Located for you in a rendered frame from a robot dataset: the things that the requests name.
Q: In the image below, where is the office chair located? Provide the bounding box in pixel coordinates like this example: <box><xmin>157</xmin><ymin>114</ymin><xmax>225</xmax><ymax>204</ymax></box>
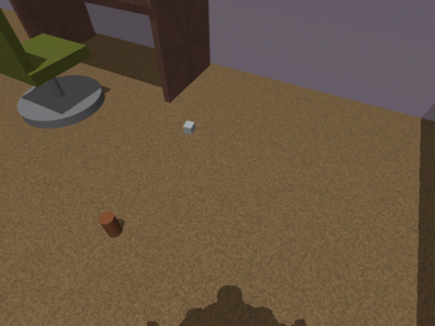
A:
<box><xmin>0</xmin><ymin>8</ymin><xmax>104</xmax><ymax>128</ymax></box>

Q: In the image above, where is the desk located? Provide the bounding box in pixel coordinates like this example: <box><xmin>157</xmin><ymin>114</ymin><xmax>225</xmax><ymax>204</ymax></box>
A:
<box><xmin>9</xmin><ymin>0</ymin><xmax>210</xmax><ymax>103</ymax></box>

